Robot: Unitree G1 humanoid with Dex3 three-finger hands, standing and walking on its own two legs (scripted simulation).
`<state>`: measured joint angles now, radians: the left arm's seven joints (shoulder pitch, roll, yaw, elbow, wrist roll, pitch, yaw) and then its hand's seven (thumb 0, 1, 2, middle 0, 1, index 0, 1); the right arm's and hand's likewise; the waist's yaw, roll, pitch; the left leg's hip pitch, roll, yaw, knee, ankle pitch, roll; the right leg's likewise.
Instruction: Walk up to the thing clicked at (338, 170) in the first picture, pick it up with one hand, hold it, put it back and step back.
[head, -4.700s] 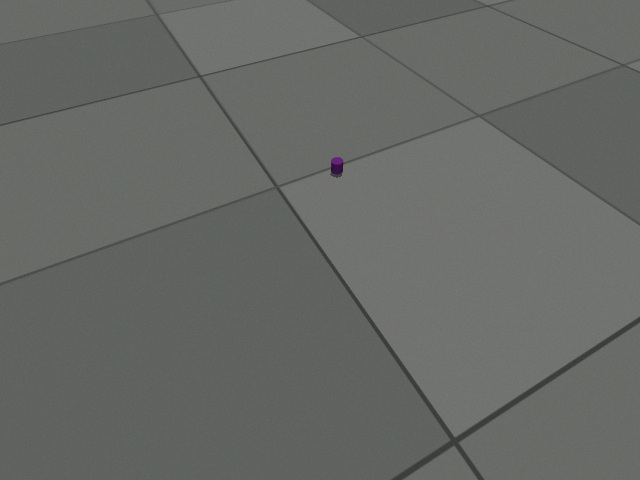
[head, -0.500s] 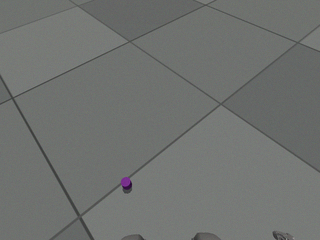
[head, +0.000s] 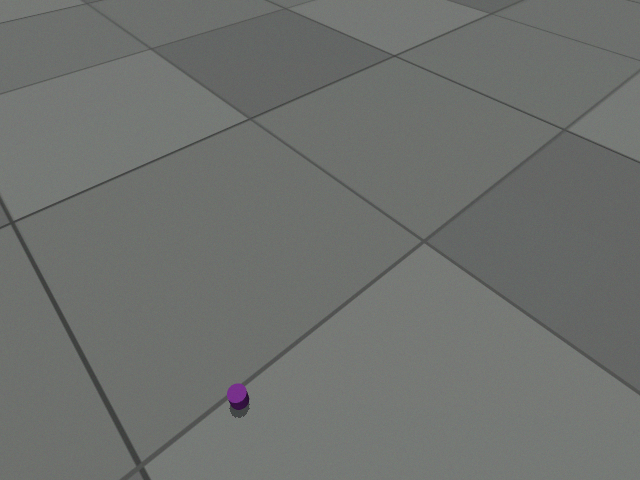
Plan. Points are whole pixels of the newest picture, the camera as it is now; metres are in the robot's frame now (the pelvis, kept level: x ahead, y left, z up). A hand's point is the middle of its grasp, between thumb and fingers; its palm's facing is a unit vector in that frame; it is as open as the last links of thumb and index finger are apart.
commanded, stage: walk up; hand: left
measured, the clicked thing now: (238, 396) +0.49 +0.26 -0.75
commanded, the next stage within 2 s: stand in 0.58 s
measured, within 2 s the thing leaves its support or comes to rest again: neither
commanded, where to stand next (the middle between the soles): +0.10 +0.00 m, yaw +2 degrees
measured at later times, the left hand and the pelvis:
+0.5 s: hand out of the picture +0.08 +0.25 -0.15, palm faces +0.01 -0.95 -0.32, open 7.4 cm; pelvis +0.02 +0.00 +0.00, yaw +0 degrees
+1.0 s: hand out of the picture +0.12 +0.24 -0.15, palm faces +0.00 -0.94 -0.34, open 7.4 cm; pelvis +0.03 -0.01 +0.00, yaw +1 degrees
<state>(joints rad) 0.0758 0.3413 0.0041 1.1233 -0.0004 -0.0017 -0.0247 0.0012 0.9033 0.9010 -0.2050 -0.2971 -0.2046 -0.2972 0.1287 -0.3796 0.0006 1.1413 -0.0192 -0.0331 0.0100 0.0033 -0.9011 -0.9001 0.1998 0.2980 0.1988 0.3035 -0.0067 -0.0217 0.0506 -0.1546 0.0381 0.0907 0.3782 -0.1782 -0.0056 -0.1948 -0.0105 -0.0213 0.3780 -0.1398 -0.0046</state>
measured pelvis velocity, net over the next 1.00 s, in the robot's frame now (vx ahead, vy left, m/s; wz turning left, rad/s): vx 0.03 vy -0.01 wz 0.01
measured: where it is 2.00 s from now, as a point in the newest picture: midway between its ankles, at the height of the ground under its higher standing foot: outside the picture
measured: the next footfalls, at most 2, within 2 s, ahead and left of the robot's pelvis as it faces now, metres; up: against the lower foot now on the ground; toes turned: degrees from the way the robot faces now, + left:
none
